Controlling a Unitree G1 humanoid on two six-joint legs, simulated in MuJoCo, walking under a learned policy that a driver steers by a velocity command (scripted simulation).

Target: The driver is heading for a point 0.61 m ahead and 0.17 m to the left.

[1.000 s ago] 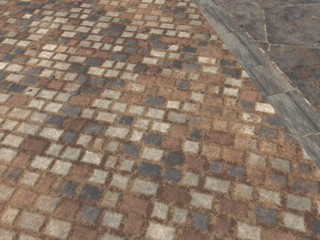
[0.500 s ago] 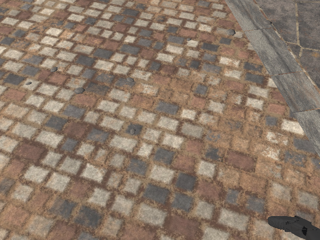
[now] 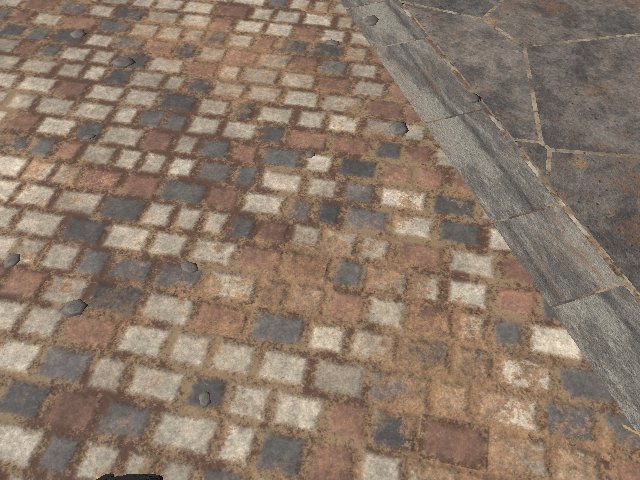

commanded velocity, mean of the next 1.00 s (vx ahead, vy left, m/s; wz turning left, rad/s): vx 0.43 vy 0.00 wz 0.30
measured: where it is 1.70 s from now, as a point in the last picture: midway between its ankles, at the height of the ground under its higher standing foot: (262, 404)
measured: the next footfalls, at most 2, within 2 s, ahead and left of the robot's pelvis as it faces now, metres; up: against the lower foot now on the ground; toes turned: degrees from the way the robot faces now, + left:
right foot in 0.02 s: +0.19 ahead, -0.12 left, +0.00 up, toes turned -3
left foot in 0.56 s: +0.48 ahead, +0.14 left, +0.00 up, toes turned +15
